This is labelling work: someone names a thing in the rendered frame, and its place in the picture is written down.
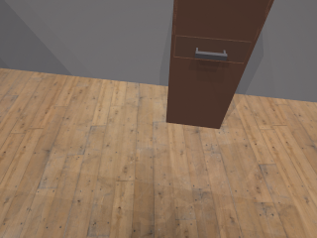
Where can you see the handle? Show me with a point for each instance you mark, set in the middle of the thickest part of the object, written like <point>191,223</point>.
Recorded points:
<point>210,55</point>

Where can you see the cabinet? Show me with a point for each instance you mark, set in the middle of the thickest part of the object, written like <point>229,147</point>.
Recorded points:
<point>200,91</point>

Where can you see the drawer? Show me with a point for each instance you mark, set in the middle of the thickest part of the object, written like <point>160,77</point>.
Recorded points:
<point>236,50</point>

